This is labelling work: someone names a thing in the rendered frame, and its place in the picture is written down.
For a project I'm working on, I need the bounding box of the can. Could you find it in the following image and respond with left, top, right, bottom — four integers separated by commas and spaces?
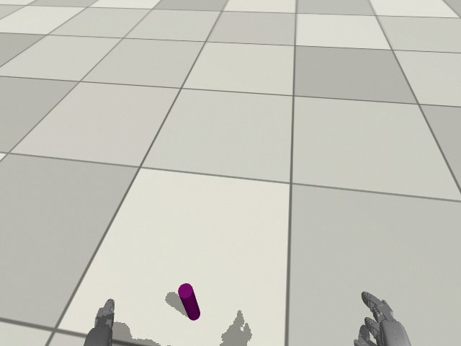
178, 283, 200, 321

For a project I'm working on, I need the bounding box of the right robot hand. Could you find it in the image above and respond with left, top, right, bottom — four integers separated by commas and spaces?
354, 291, 411, 346

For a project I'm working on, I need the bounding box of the left robot hand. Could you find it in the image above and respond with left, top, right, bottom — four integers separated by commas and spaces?
84, 299, 115, 346

